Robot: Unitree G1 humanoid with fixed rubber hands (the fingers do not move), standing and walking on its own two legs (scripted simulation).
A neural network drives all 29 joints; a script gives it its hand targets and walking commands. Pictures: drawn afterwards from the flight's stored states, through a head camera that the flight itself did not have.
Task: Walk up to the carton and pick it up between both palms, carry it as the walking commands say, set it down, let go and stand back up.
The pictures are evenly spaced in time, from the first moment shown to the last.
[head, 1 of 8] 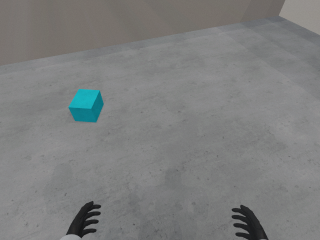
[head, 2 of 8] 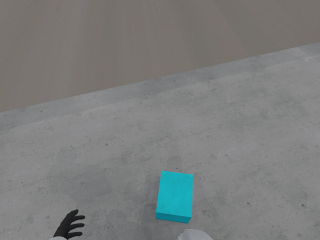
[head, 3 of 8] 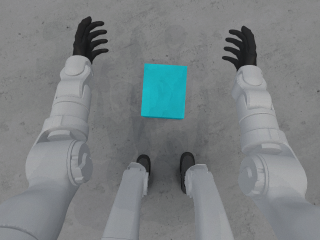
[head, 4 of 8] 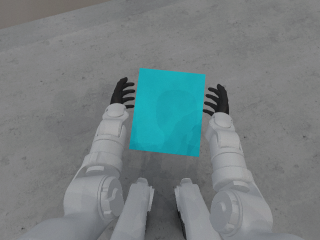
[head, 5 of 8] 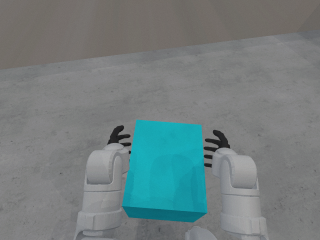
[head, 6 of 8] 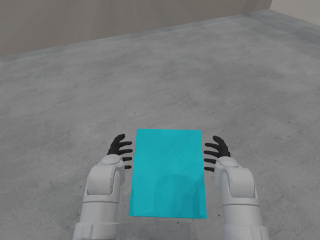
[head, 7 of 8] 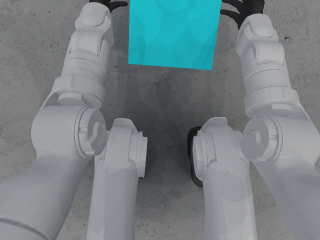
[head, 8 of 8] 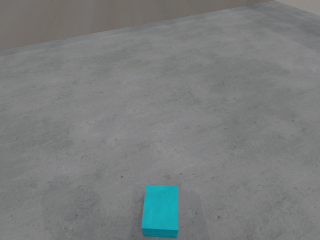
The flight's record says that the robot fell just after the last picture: no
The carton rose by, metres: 0.67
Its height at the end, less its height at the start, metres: +0.00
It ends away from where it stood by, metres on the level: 1.82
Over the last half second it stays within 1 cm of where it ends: yes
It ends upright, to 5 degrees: yes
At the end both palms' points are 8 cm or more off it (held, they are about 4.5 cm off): yes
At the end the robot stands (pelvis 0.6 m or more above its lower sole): yes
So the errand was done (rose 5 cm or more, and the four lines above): yes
